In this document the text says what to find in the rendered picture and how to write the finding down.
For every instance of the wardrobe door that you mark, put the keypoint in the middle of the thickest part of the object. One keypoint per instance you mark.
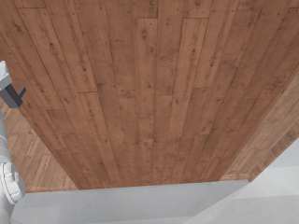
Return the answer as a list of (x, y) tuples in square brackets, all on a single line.
[(283, 115), (136, 93)]

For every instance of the handle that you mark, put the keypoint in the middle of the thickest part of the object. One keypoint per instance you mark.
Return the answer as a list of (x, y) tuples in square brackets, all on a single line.
[(11, 97)]

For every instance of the robot left hand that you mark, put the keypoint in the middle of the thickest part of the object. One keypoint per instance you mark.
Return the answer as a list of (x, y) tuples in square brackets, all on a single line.
[(5, 78)]

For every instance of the left robot upper arm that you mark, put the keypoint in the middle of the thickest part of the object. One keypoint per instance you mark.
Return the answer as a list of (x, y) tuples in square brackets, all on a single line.
[(12, 189)]

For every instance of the left robot forearm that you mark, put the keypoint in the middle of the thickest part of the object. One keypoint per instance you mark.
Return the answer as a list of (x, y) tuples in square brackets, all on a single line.
[(5, 155)]

